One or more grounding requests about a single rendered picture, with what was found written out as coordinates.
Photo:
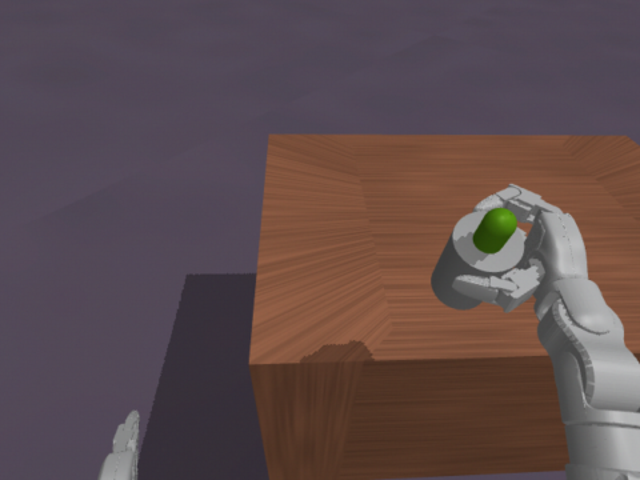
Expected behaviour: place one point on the right robot arm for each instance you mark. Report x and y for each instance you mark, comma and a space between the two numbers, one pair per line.
597, 379

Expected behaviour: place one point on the bottle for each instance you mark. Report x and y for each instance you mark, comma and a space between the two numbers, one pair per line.
482, 244

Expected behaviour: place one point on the right robot hand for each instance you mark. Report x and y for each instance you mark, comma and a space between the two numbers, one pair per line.
554, 249

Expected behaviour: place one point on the left robot hand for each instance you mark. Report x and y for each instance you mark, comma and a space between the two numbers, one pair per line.
121, 464

